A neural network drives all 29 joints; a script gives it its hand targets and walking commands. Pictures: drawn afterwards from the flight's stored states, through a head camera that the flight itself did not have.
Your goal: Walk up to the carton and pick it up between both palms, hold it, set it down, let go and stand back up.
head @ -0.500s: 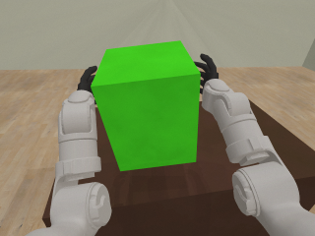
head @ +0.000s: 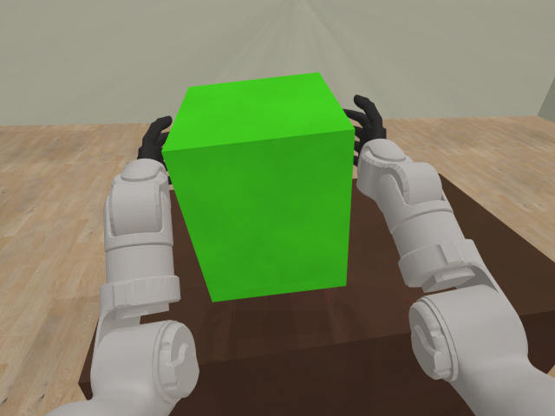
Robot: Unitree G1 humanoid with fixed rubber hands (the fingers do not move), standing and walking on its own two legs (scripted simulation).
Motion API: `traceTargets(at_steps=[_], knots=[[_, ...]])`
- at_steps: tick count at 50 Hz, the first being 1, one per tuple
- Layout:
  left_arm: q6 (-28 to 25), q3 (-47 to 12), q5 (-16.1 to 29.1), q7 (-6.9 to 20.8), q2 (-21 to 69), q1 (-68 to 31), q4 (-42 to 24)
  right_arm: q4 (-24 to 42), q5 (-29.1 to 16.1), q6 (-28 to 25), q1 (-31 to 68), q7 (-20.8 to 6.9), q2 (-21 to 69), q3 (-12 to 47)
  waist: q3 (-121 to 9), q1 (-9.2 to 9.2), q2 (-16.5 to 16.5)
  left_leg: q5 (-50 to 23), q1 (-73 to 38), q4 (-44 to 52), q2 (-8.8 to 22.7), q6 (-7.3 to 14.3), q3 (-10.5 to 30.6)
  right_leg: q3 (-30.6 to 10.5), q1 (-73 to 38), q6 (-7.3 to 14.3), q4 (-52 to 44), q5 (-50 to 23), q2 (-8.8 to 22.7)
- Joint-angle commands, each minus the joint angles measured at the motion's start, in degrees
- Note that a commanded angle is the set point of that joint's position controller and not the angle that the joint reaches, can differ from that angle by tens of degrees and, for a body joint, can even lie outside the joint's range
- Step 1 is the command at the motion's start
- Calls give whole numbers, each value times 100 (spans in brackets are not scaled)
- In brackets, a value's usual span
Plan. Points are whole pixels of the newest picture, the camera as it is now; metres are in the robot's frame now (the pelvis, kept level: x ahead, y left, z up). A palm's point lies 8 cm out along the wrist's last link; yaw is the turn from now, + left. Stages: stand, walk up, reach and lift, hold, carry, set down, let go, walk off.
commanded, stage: hold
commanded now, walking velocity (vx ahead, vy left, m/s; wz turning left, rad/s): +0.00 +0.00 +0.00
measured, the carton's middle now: (266, 185) +0.39 +0.01 +0.23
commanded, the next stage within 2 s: none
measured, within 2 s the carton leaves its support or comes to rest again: neither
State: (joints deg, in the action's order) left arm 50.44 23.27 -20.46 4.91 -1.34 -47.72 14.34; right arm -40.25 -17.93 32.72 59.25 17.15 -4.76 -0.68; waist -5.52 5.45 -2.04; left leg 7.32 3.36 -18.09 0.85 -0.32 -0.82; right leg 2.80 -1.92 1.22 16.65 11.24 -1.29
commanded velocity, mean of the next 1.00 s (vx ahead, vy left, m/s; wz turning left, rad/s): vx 0.00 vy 0.00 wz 0.00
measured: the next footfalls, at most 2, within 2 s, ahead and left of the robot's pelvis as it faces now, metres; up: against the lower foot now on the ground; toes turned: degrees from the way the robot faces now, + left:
none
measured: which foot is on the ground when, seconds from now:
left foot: down 0.00-1.00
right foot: down 0.00-1.00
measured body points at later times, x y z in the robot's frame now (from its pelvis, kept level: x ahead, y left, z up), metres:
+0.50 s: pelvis +0.00 +0.00 +0.00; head -0.09 +0.02 +0.44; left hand +0.38 +0.16 +0.27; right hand +0.38 -0.13 +0.30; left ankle +0.04 +0.12 -0.75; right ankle -0.01 -0.10 -0.75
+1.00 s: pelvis +0.00 +0.00 +0.00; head -0.10 +0.01 +0.44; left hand +0.37 +0.16 +0.28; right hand +0.38 -0.13 +0.30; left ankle +0.04 +0.12 -0.75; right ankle -0.01 -0.10 -0.75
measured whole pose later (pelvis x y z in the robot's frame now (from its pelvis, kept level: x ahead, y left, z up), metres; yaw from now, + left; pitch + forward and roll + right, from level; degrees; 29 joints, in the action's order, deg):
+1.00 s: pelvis +0.00 +0.00 +0.00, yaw +0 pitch -8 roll +0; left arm 51.1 22.5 -20.6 5.3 -2.0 -47.9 14.3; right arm -39.7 -17.3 33.3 58.7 17.2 -4.3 -1.2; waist -5.9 5.1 -1.8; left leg 7.2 3.3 -18.0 1.1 -0.6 -0.7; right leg 2.8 -2.0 1.5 16.6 11.1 -1.6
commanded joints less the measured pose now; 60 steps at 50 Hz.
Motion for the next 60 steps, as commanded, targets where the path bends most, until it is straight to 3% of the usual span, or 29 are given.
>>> traceTargets(at_steps=[1, 26, 27, 29, 35, 47, 60], knots=[[-469, -2281, 1097, 849, 2628, -4317, -407, 1183, -736, -113, 3558, -793, 3246, 1346, -1393, 36, 304, -665, -597, 120, -280, -78, -81, -67, 156, -473, -253, -990, -189], [-417, -2361, 1104, 829, 2675, -4217, -631, 1363, -856, -100, 3467, -755, 3196, 1455, -1382, 47, 353, -955, -762, 59, -274, -149, -56, -29, 146, -460, -231, -1177, -233], [-404, -2603, 1140, 817, 2791, -4121, -1091, 1420, -892, -79, 3206, -736, 3198, 1491, -1615, 14, 551, -1334, -849, -6, -191, -267, -29, -51, 15, -411, -104, -1363, -279], [-320, -2625, 1144, 810, 2709, -4104, -1096, 1523, -938, -33, 3254, -723, 3123, 1511, -1549, 40, 538, -1444, -890, -72, -222, -302, -37, -30, 52, -426, -172, -1309, -271], [-304, -2532, 1126, 883, 2661, -4187, -838, 1382, -721, 18, 3379, -770, 3182, 1352, -1180, 20, 379, -718, -590, 144, -206, -169, -61, -86, 183, -400, -266, -879, -202], [-392, -2346, 1083, 909, 2572, -4257, -514, 1228, -683, -25, 3489, -738, 3269, 1339, -1314, -31, 281, -560, -613, 128, -255, -80, -71, -104, 206, -474, -292, -950, -143], [-391, -2430, 1116, 935, 2620, -4260, -647, 1288, -747, -41, 3449, -716, 3189, 1326, -1335, 32, 395, -854, -699, 70, -241, -163, -51, -75, 186, -456, -269, -1061, -164]])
